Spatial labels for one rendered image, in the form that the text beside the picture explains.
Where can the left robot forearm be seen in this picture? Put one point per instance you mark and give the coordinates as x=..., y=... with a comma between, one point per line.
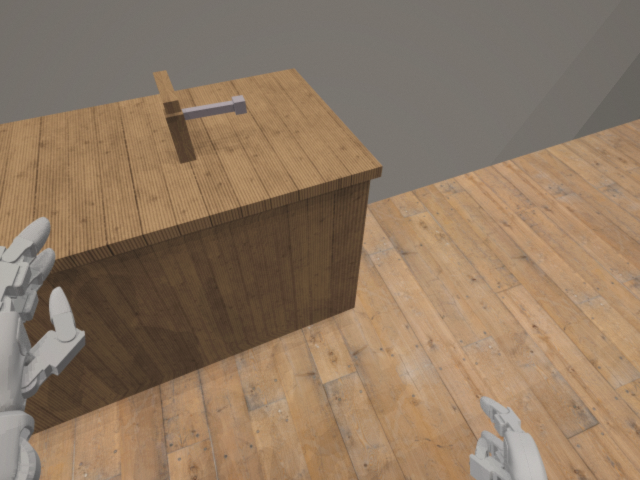
x=18, y=459

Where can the right robot hand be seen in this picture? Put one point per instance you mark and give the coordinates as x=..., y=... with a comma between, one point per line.
x=515, y=458

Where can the counter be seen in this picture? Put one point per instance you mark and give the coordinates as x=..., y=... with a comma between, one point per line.
x=179, y=243

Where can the tap lever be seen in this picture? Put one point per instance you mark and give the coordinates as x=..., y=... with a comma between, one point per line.
x=237, y=105

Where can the left robot hand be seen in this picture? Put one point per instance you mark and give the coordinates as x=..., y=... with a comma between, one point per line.
x=22, y=273

